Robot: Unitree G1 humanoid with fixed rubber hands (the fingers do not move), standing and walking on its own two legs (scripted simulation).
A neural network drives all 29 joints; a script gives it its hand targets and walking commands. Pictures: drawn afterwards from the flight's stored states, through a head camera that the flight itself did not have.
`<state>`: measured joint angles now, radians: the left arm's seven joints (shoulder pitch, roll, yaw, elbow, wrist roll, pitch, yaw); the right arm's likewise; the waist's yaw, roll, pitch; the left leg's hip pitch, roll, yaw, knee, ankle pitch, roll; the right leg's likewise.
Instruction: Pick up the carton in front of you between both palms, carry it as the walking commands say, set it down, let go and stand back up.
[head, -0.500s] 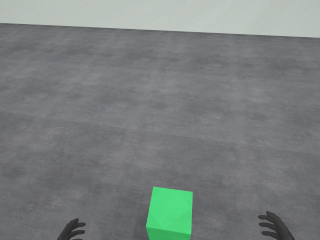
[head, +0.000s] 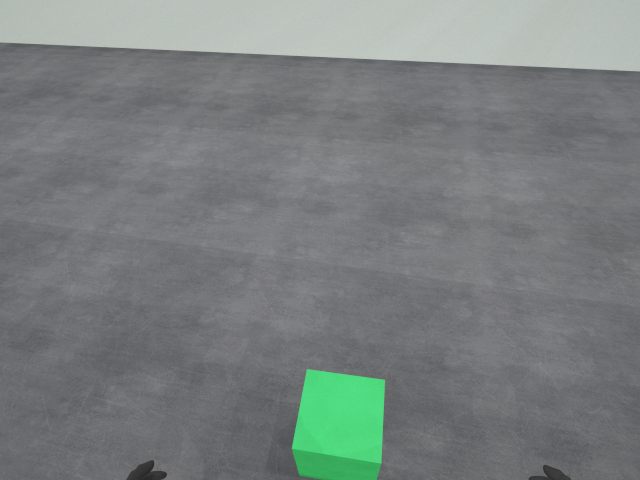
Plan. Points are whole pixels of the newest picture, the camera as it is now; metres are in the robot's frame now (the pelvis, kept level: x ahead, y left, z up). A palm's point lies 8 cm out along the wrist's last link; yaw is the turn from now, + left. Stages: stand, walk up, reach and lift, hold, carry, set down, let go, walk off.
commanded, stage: stand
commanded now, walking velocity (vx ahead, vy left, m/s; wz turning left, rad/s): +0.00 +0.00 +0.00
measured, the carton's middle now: (340, 429) +0.41 +0.00 -0.65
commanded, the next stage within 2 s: none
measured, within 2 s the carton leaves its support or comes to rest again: neither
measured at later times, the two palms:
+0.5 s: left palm out of the picture +0.07 +0.29 -0.10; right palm out of the picture +0.06 -0.29 -0.11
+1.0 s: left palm out of the picture +0.06 +0.29 -0.10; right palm out of the picture +0.05 -0.30 -0.11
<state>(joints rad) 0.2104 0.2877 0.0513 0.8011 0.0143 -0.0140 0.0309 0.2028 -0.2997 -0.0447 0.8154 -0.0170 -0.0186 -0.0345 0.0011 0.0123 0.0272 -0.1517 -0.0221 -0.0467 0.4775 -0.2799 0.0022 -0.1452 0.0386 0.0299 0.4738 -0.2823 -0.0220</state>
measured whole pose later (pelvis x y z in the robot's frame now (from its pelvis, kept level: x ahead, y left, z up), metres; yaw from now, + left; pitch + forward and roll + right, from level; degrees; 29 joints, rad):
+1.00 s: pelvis -0.02 +0.00 +0.01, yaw +0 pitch -3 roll +0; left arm 0.17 0.33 0.03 0.97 0.00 -0.02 0.03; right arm 0.18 -0.35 -0.02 0.99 0.00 -0.03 -0.03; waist 0.00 0.01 0.04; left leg -0.13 -0.01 -0.04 0.37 -0.19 -0.01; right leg -0.13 0.04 0.03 0.38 -0.20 -0.02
